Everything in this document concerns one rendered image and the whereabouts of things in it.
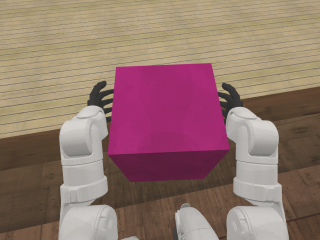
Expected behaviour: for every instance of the right robot shin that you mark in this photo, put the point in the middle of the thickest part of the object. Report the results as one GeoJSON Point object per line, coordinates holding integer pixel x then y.
{"type": "Point", "coordinates": [183, 206]}

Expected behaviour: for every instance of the robot left hand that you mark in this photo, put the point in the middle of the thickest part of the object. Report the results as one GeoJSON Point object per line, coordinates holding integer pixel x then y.
{"type": "Point", "coordinates": [95, 98]}

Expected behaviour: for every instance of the left robot forearm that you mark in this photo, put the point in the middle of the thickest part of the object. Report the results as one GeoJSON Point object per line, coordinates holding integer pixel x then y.
{"type": "Point", "coordinates": [81, 153]}

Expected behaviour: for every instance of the right robot forearm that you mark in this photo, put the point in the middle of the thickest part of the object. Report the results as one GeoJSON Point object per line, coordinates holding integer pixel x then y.
{"type": "Point", "coordinates": [257, 157]}

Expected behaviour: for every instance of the carton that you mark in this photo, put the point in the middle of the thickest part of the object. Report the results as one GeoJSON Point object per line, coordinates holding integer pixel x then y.
{"type": "Point", "coordinates": [166, 122]}

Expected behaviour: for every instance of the robot left upper arm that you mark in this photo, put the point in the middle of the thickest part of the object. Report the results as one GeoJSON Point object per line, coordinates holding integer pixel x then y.
{"type": "Point", "coordinates": [90, 222]}

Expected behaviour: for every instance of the robot right hand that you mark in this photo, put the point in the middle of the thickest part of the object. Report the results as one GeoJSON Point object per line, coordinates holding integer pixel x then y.
{"type": "Point", "coordinates": [233, 100]}

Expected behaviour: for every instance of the robot right upper arm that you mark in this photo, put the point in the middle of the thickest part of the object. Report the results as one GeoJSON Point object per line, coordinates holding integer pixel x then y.
{"type": "Point", "coordinates": [255, 223]}

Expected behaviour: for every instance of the right robot thigh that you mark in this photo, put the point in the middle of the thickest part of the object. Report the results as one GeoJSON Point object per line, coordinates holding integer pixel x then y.
{"type": "Point", "coordinates": [193, 225]}

